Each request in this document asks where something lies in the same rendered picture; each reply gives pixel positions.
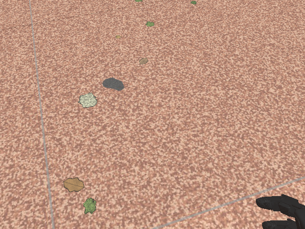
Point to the robot right hand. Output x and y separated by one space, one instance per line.
286 205

